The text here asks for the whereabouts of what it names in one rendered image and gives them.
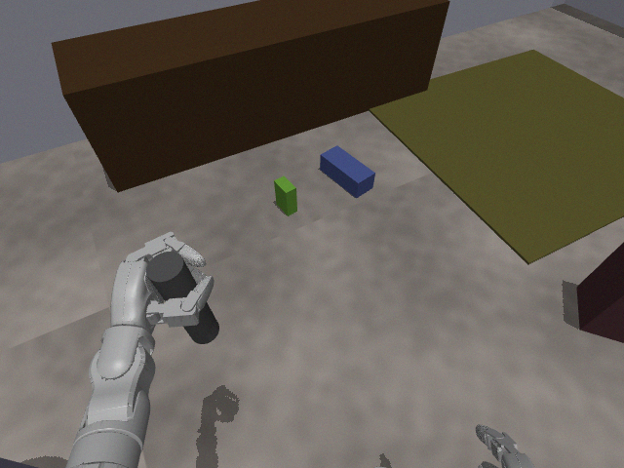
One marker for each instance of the left robot hand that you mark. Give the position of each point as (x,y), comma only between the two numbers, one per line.
(135,300)

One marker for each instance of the left robot arm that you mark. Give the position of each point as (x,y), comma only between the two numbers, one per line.
(113,428)

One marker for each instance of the right robot hand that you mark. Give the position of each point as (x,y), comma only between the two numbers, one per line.
(503,448)

